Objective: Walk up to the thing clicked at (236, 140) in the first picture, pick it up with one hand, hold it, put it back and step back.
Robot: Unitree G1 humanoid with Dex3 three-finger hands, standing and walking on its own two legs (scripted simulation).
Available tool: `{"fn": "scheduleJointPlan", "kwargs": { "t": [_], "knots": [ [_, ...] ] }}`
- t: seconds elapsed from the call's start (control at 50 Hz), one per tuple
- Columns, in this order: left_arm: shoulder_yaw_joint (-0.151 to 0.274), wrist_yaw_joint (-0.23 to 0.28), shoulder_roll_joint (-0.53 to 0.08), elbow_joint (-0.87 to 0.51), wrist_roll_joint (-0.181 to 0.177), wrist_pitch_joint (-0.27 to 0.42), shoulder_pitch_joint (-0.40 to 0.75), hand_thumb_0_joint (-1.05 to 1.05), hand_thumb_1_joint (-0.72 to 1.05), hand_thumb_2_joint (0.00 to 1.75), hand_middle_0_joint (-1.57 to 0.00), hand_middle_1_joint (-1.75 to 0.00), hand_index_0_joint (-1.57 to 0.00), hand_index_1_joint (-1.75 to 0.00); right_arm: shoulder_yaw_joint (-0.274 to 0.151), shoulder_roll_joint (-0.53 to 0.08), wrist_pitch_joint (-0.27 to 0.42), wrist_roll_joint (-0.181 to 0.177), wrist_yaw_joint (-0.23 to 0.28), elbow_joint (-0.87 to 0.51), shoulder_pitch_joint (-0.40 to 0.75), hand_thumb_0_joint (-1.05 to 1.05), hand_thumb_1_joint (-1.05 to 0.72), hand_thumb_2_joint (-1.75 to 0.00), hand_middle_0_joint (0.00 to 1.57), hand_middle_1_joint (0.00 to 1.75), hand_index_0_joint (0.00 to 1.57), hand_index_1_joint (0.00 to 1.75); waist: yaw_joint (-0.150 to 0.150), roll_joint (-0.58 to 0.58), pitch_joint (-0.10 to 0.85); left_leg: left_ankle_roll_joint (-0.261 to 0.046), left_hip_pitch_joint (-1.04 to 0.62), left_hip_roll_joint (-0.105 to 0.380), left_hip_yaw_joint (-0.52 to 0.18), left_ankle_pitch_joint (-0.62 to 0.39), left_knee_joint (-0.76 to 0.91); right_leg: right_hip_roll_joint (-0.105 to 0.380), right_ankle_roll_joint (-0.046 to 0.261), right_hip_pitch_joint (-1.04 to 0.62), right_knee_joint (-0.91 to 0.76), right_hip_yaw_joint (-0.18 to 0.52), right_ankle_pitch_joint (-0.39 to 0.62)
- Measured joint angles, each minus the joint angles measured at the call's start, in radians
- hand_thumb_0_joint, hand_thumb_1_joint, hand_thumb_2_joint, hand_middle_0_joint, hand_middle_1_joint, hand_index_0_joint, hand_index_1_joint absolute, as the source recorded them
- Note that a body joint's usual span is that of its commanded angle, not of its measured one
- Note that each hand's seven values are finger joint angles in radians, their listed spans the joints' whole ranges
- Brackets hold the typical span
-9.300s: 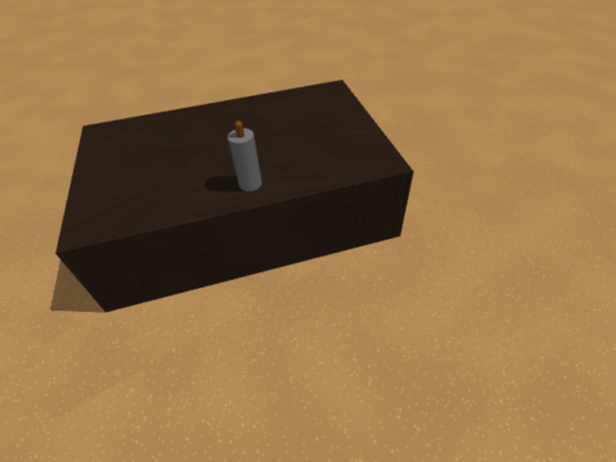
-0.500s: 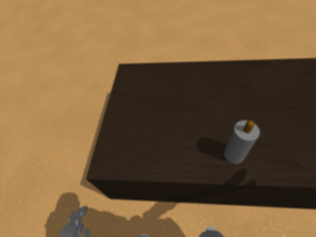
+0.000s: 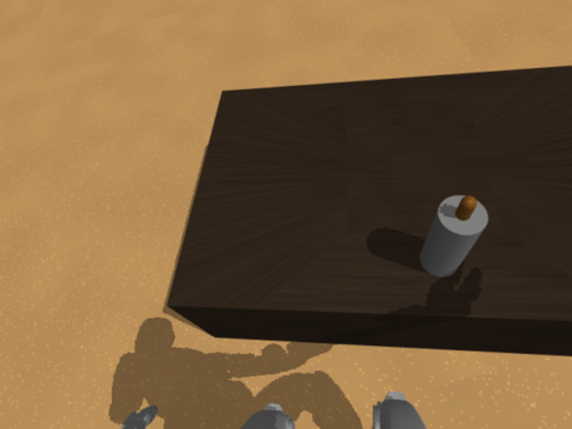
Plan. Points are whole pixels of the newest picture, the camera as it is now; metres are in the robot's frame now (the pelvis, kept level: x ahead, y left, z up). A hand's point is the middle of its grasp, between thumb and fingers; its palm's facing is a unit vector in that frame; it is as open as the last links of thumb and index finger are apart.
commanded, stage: go down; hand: right
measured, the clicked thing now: (452, 233) +0.50 -0.24 -0.22
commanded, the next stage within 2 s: approach in 0.70 s
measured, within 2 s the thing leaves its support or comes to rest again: neither
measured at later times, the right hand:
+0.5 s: hand out of the picture +0.38 -0.43 +0.02, palm faces +0.28 +0.96 -0.10, open 17.0 cm
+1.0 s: hand out of the picture +0.40 -0.43 +0.02, palm faces +0.29 +0.95 -0.07, open 17.4 cm
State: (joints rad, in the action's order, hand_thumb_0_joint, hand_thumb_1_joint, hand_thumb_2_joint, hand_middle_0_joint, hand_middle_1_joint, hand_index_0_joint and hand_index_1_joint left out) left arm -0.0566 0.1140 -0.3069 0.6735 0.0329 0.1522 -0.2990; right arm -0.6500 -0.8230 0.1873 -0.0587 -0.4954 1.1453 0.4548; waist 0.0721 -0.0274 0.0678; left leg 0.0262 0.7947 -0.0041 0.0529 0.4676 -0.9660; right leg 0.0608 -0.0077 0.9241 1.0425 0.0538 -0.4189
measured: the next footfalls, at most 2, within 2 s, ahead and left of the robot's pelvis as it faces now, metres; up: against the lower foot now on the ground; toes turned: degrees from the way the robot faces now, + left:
none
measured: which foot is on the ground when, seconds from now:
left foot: down 0.00-1.00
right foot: down 0.00-1.00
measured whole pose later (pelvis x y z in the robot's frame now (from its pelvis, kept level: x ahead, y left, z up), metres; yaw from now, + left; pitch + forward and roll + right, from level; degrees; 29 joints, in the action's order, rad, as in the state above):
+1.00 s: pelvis +0.00 -0.01 -0.02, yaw +2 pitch +23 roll +6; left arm -0.10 0.05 -0.33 0.65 0.05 0.12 -0.30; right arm -0.70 -0.97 0.35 -0.11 -0.55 1.33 0.68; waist 0.10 -0.04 0.09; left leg 0.04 0.97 -0.01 0.05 0.49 -1.06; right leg 0.07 0.01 1.11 1.16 0.06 -0.46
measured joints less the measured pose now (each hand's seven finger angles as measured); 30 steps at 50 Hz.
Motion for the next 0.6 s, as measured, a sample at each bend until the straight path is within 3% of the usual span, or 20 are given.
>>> {"fn": "scheduleJointPlan", "kwargs": {
  "t": [0.18, 0.42, 0.6],
  "knots": [
    [-0.011, -0.018, -0.012, -0.011, 0.004, -0.013, 0.001, 0.01, 0.9, 0.9, -0.2, -0.31, -0.21, -0.31, -0.01, -0.053, 0.034, -0.006, -0.026, 0.075, 0.069, -0.01, 0.42, -0.06, 0.05, 0.05, 0.05, 0.04, 0.004, 0.001, 0.001, 0.008, 0.036, 0.0, -0.003, -0.003, -0.004, -0.001, 0.008, 0.041, 0.015, -0.002, -0.003],
    [-0.028, -0.033, -0.002, -0.003, 0.004, -0.038, -0.01, 0.01, 0.91, 0.9, -0.2, -0.31, -0.21, -0.31, -0.051, -0.073, 0.066, -0.008, -0.035, 0.082, 0.118, -0.01, 0.4, -0.06, 0.06, 0.04, 0.05, 0.04, 0.02, -0.006, 0.003, 0.015, 0.06, -0.002, -0.002, 0.005, -0.015, 0.001, 0.015, 0.074, 0.044, 0.0, -0.021],
    [-0.025, -0.047, -0.004, -0.009, 0.003, -0.051, -0.026, 0.01, 0.9, 0.9, -0.2, -0.31, -0.2, -0.31, -0.049, -0.087, 0.065, -0.011, -0.038, 0.1, 0.122, -0.01, 0.42, -0.05, 0.06, 0.04, 0.06, 0.04, 0.021, 0.003, 0.012, 0.016, 0.047, -0.005, -0.004, -0.003, 0.007, 0.004, 0.02, 0.065, 0.035, -0.002, -0.021]
  ]
}}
